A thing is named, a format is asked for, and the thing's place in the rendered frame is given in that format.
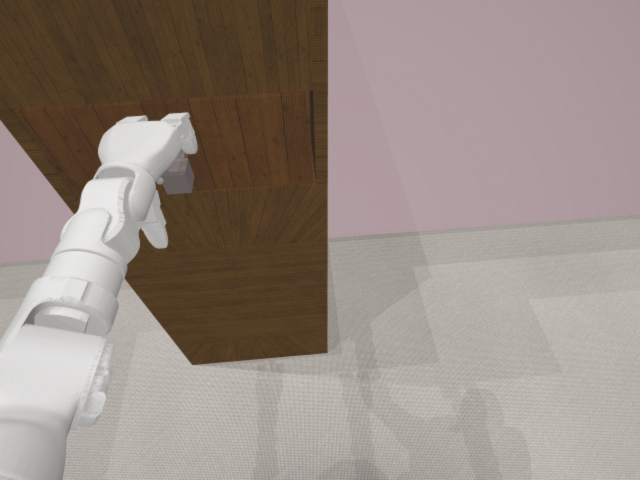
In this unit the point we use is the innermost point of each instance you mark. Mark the left robot hand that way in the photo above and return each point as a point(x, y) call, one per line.
point(153, 146)

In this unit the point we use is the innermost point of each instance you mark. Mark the cabinet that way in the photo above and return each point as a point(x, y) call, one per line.
point(245, 272)

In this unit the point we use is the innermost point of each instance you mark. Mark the left robot upper arm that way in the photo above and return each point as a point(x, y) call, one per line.
point(51, 380)

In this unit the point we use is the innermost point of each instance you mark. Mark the handle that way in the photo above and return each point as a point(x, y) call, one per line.
point(179, 177)

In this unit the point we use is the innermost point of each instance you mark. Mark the left robot forearm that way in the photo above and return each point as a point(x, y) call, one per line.
point(79, 288)

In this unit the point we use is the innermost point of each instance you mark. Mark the drawer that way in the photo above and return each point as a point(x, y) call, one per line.
point(246, 140)

